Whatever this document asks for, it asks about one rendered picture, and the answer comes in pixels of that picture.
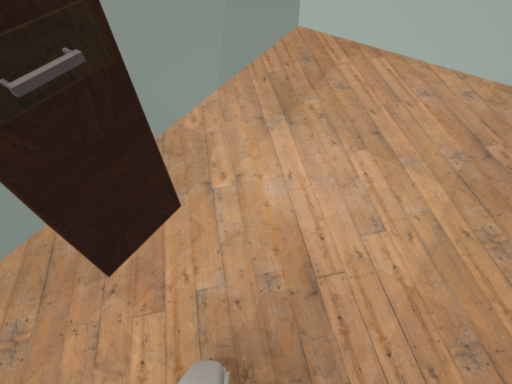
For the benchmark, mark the drawer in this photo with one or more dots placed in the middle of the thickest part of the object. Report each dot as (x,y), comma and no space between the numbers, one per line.
(39,41)

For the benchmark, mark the cabinet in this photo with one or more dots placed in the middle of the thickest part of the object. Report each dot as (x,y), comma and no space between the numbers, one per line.
(84,159)

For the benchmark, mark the left robot thigh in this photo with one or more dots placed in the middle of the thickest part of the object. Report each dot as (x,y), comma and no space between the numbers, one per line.
(206,372)

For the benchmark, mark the handle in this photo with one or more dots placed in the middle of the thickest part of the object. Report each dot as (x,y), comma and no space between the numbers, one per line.
(44,74)

